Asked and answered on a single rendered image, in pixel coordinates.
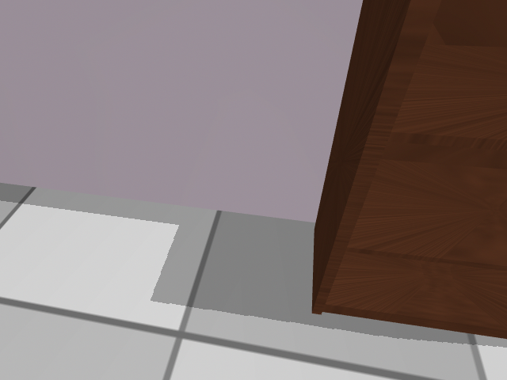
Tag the bookshelf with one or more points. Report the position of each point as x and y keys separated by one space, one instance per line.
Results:
x=412 y=221

